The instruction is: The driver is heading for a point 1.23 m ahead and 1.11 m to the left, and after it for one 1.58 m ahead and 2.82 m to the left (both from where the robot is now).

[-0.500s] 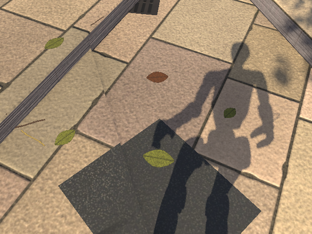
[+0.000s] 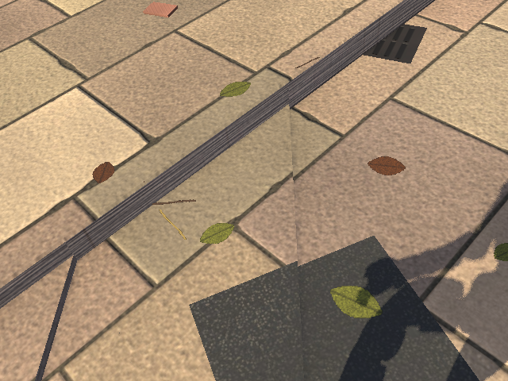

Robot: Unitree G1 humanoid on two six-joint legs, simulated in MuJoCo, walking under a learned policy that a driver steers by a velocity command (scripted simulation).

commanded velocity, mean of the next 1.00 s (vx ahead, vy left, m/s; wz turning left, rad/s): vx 0.00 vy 0.00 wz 0.59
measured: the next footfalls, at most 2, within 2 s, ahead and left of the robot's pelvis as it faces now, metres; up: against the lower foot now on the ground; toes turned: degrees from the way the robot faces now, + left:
left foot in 0.40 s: +0.02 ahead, +0.16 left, +0.03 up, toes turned +18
right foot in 0.80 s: +0.11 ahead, -0.05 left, +0.02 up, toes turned +28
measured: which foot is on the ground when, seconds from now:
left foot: up 0.00-0.38, down 0.40-0.84, up 0.86-1.00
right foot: down 0.00-0.40, up 0.42-0.78, down 0.80-1.00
